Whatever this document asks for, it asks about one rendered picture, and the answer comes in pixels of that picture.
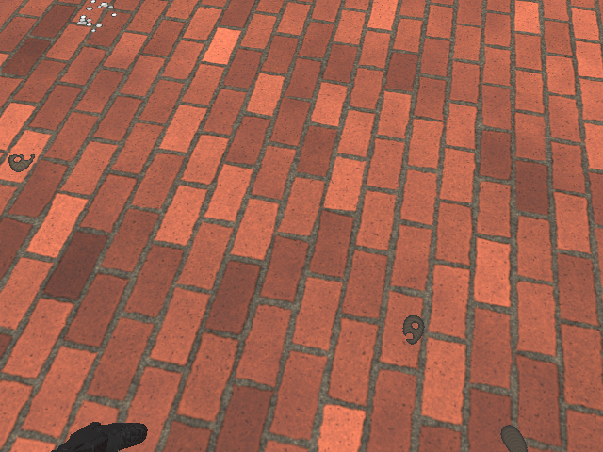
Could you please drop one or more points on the left robot hand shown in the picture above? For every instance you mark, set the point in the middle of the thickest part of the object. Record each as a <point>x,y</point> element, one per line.
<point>105,438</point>

